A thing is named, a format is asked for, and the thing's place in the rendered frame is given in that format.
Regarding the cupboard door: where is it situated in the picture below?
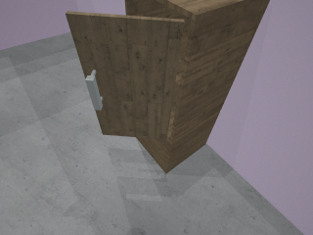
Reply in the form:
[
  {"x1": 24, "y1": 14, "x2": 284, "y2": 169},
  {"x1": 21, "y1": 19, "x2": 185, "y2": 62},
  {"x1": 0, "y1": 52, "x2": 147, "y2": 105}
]
[{"x1": 66, "y1": 11, "x2": 185, "y2": 140}]

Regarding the handle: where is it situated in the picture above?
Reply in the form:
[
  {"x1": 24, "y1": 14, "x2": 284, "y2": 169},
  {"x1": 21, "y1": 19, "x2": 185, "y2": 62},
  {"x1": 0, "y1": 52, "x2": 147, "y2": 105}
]
[{"x1": 85, "y1": 70, "x2": 103, "y2": 111}]

